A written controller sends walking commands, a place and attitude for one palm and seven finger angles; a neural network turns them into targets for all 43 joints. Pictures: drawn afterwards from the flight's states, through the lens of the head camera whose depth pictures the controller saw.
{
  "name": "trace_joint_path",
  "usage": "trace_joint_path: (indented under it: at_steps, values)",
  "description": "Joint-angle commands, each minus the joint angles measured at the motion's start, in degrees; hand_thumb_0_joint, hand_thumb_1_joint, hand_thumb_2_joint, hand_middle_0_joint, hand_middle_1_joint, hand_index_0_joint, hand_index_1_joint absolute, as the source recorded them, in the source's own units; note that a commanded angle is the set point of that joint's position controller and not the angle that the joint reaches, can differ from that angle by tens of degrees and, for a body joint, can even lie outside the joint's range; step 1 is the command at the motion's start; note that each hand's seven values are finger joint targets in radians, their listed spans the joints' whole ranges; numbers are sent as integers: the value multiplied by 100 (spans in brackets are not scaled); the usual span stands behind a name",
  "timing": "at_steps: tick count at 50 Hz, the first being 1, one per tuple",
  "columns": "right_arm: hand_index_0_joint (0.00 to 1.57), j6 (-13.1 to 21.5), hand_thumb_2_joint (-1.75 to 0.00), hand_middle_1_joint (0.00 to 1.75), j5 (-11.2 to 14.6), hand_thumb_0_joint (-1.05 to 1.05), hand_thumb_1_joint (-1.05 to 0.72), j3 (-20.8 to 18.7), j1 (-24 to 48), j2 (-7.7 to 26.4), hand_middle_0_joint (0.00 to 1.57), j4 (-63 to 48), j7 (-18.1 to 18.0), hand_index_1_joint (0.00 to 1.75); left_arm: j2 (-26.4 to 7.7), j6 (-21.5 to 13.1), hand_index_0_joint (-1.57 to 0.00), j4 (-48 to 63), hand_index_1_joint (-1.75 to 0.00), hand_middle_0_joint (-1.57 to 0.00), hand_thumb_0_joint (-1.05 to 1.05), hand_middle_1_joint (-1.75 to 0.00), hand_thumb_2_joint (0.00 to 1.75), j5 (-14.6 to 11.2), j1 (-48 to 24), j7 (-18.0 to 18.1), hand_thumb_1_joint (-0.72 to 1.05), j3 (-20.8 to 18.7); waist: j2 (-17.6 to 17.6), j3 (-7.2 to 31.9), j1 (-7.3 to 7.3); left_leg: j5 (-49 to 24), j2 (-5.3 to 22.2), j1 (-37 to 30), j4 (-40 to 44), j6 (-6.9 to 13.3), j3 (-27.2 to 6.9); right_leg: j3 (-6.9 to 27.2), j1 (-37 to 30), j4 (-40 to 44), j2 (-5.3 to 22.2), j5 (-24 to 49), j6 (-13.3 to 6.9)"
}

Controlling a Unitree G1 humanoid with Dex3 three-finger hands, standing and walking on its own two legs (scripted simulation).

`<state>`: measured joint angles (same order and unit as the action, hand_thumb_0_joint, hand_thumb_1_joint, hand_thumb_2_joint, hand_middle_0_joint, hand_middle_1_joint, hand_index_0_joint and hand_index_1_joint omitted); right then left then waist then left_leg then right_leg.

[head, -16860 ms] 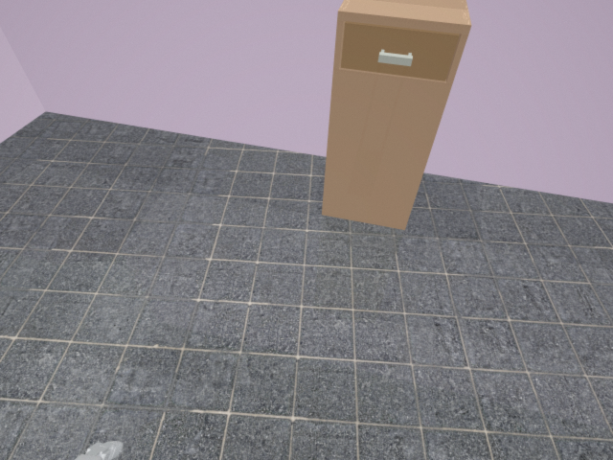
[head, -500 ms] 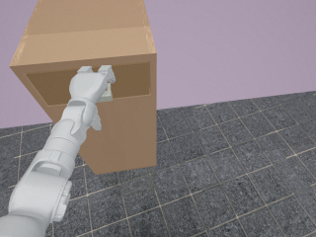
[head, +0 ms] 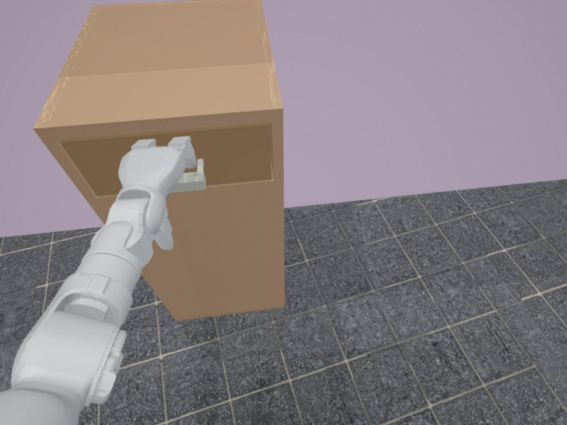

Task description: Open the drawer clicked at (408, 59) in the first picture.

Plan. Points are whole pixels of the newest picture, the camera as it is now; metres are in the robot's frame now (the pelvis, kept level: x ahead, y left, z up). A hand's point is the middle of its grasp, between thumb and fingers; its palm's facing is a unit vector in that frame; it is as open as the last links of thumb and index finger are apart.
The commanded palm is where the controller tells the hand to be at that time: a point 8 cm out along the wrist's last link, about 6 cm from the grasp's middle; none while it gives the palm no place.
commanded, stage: move the hooked fingers above the handle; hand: left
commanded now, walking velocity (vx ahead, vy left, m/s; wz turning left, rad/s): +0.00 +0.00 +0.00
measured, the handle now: (176, 174) +0.53 +0.19 +0.02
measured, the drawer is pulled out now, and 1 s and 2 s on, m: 0.00 0.00 0.00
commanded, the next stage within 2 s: lift the fingers back up to retry in 0.80 s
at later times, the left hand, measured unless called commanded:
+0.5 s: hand (185, 179) +0.47 +0.15 +0.07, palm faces +0.01 -0.11 -0.99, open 13.8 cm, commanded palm +0.45 +0.20 +0.13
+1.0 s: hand (197, 166) +0.48 +0.13 +0.09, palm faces +0.13 -0.14 -0.98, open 13.8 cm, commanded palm +0.45 +0.18 +0.13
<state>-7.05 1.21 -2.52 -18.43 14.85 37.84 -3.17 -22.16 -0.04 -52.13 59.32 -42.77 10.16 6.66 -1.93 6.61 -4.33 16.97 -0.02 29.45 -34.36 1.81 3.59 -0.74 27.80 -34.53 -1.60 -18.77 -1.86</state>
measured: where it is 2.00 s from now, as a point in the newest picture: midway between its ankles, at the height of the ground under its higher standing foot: outside the picture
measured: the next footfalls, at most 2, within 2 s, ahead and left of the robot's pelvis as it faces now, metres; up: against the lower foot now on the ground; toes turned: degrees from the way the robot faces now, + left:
none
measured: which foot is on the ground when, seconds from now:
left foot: down 0.00-1.00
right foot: down 0.00-1.00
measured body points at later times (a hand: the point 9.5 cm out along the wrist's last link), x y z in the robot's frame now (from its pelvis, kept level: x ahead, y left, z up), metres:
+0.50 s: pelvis +0.01 +0.00 +0.00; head +0.06 -0.02 +0.45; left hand +0.46 +0.15 +0.12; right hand +0.08 -0.27 -0.13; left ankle -0.01 +0.10 -0.73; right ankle -0.03 -0.10 -0.73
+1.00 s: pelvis +0.00 +0.01 +0.00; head +0.06 -0.01 +0.44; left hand +0.46 +0.13 +0.14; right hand +0.10 -0.26 -0.13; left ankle -0.01 +0.10 -0.73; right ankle -0.03 -0.10 -0.73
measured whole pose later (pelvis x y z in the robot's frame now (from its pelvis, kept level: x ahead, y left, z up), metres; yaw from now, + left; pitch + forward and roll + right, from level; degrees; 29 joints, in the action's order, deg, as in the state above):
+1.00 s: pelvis +0.00 +0.01 +0.00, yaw +0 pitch +13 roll +0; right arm -6.6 0.6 -2.0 -12.6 13.7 38.9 -2.9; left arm -18.3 -1.6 -45.7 58.7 -45.0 16.9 8.3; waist -2.0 6.3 -4.4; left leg 18.1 -0.6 30.7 -36.1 2.1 3.9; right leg -0.4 29.4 -36.8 -1.0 -20.1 -1.5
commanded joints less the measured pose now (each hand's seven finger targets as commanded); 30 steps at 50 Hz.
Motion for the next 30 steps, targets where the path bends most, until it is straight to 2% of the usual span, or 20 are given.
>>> trace_joint_path:
  at_steps: [1, 3, 5, 7, 8, 10, 11, 12, 15, 16, 17, 18, 19, 21, 22, 23, 24, 26, 28, 30]
  values:
    - [20, 288, -90, 30, -58, 0, -90, -326, -217, 668, 20, -311, 48, 30, -1724, -141, -30, 1943, -120, -30, 0, -120, 30, 236, -3684, 1043, -50, -734, -530, 2504, 25, -2288, -108, -1581, -63, 65, -261, 104, -528, 128, -97, 2025, -55]
    - [20, 308, -90, 30, -61, 0, -90, -344, -226, 693, 20, -171, 95, 30, -1811, 114, -30, 1666, -120, -30, 0, -120, 30, 245, -3688, 1280, -50, -806, -452, 2534, -48, -2262, -112, -1561, -96, 63, -245, 86, -533, 153, -117, 2024, -34]
    - [20, 288, -90, 30, -29, 0, -90, -321, -180, 717, 20, -83, 118, 30, -1613, 473, -30, 1266, -120, -30, 0, -120, 30, 161, -3612, 1307, -50, -615, -246, 2429, -110, -2104, -138, -1436, -29, 63, -208, 74, -629, 218, -110, 2042, -8]
    - [20, 263, -90, 30, -2, 0, -90, -338, -148, 726, 20, -11, 170, 30, -1056, 814, -30, 936, -120, -30, 0, -120, 30, 1, -3626, 1096, -50, -145, -158, 2451, -231, -2200, -147, -1533, 0, 70, -165, 64, -727, 310, -96, 2241, 9]
    - [20, 229, -90, 30, 33, 0, -90, -338, -154, 748, 20, 9, 175, 30, -1046, 994, -30, 606, -120, -30, 0, -120, 30, -67, -3325, 930, -50, -139, -16, 2353, -179, -2163, -152, -1491, 32, 79, -147, 56, -780, 348, -89, 2286, 29]
    - [20, 144, -90, 30, 69, 0, -90, -312, -117, 805, 20, -7, 175, 30, -511, 1260, -30, 270, -120, -30, 0, -120, 30, -224, -3228, 481, -50, 406, 179, 2025, -313, -2115, -151, -1468, 86, 92, -142, 29, -680, 442, -73, 2351, 66]
    - [20, 125, -90, 30, 69, 0, -90, -306, -101, 822, 20, -34, 173, 30, -296, 1292, -30, 209, -120, -30, 0, -120, 30, -308, -3107, 242, -50, 587, 258, 1942, -316, -2064, -158, -1457, 111, 107, -144, 26, -685, 483, -61, 2355, 75]
    - [20, 99, -90, 30, 70, 0, -90, -301, -86, 842, 20, -62, 149, 30, -187, 1249, -30, 93, -120, -30, 0, -120, 30, -373, -2935, 5, -50, 645, 528, 1794, -364, -2074, -148, -1408, 118, 133, -148, 28, -761, 534, -40, 2464, 81]
    - [20, 46, -90, 30, 21, 0, -90, -247, -18, 875, 20, -194, 57, 30, -535, 768, -30, 477, -120, -30, 0, -120, 30, -398, -2671, -474, -50, 391, 755, 1766, -239, -2027, -213, -1207, 101, 179, -171, 88, -1027, 438, 17, 2826, 111]
    - [20, 55, -90, 30, 3, 0, -90, -239, -15, 854, 20, -240, 33, 30, -680, 519, -30, 731, -120, -30, 0, -120, 30, -382, -2707, -521, -50, 263, 676, 1786, -191, -2049, -224, -1182, 90, 186, -179, 128, -1069, 409, 32, 2903, 107]
    - [20, 60, -90, 30, -13, 0, -90, -233, -34, 833, 20, -285, 9, 30, -918, 265, -30, 940, -120, -30, 0, -120, 30, -364, -2652, -514, -50, 52, 682, 1845, -106, -2101, -225, -1127, 86, 187, -183, 162, -1224, 393, 53, 2982, 91]
    - [20, 51, -90, 30, -16, 0, -90, -219, -50, 808, 20, -313, -9, 30, -1408, 43, -30, 1128, -120, -30, 0, -120, 30, -266, -2673, -399, -50, -367, 513, 1962, 8, -2116, -228, -1069, 68, 185, -181, 219, -1288, 306, 55, 3039, 81]
    - [20, 54, -90, 30, -30, 0, -90, -209, -67, 751, 20, -370, -17, 30, -1625, -150, -30, 1355, -120, -30, 0, -120, 30, -172, -2682, -222, -50, -574, 317, 2085, 139, -2213, -236, -1034, 53, 162, -186, 219, -1329, 209, 49, 3045, 48]
    - [20, 92, -90, 30, -63, 0, -90, -216, -39, 642, 20, -422, -10, 30, -2049, -357, -30, 1760, -120, -30, 0, -120, 30, -6, -2672, 293, -50, -1081, 47, 2285, 323, -2492, -213, -1013, -9, 124, -180, 199, -1334, 72, 25, 3117, 3]
    - [20, 109, -90, 30, -84, 0, -90, -219, -19, 628, 20, -420, -12, 30, -2460, -339, -30, 1804, -120, -30, 0, -120, 30, 95, -2637, 589, -50, -1498, 91, 2433, 453, -2572, -205, -900, -34, 100, -175, 203, -1475, 15, 17, 3101, -8]
    - [20, 140, -90, 30, -78, 0, -90, -213, 40, 583, 20, -414, 6, 30, -2427, -248, -30, 1874, -120, -30, 0, -120, 30, 209, -2723, 895, -50, -1466, -65, 2402, 436, -2586, -196, -854, -34, 66, -165, 191, -1370, -30, 1, 3066, -18]
    - [20, 183, -90, 30, -69, 0, -90, -220, 94, 540, 20, -394, 40, 30, -2174, -70, -30, 1799, -120, -30, 0, -120, 30, 263, -2593, 1153, -50, -1336, -109, 2337, 446, -2606, -188, -877, -38, 40, -115, 145, -1276, -33, -24, 2997, -30]
    - [20, 229, -90, 30, -44, 0, -90, -220, 197, 590, 20, -316, 95, 30, -2101, 412, -30, 1568, -120, -30, 0, -120, 30, 334, -2502, 1484, -50, -1219, -154, 2296, 413, -2561, -162, -951, -14, -5, -22, 103, -1189, 19, -45, 2844, -37]
    - [20, 199, -90, 30, -4, 0, -90, -227, 200, 660, 20, -200, 126, 30, -1978, 961, -30, 1055, -120, -30, 0, -120, 30, 315, -2704, 1476, -50, -965, -5, 2334, 241, -2349, -148, -946, 69, -11, 25, 97, -1261, 126, -35, 2735, 13]
    - [20, 137, -90, 30, 54, 0, -90, -251, 174, 741, 20, -133, 141, 30, -1659, 1441, -30, 558, -120, -30, 0, -120, 30, 117, -2799, 1135, -50, -610, 198, 2328, 93, -2239, -151, -1078, 147, 29, 47, 92, -1316, 273, -35, 2726, 63]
